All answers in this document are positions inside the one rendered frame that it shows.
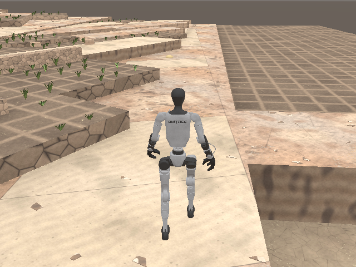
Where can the robot left upper arm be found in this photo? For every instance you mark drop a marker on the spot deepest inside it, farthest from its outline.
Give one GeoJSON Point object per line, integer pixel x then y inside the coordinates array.
{"type": "Point", "coordinates": [157, 125]}

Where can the robot right hand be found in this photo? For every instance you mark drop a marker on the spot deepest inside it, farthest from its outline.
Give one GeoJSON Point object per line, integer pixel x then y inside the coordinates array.
{"type": "Point", "coordinates": [211, 162]}

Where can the robot right upper arm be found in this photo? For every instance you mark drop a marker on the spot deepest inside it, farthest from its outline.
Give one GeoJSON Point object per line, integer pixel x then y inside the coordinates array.
{"type": "Point", "coordinates": [198, 127]}

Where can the left robot foot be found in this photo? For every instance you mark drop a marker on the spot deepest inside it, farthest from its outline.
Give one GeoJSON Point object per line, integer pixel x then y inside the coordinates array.
{"type": "Point", "coordinates": [165, 235]}

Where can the robot right forearm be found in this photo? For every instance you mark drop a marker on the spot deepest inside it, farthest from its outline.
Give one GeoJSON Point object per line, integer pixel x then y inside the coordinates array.
{"type": "Point", "coordinates": [206, 148]}

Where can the robot left forearm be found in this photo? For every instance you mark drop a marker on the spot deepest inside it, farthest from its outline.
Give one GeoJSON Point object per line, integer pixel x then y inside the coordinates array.
{"type": "Point", "coordinates": [151, 144]}

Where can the robot head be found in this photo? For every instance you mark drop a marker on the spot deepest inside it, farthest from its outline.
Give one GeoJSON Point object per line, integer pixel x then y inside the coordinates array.
{"type": "Point", "coordinates": [178, 96]}

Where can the robot left hand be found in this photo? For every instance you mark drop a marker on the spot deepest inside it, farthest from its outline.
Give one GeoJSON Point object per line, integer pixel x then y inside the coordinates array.
{"type": "Point", "coordinates": [152, 156]}

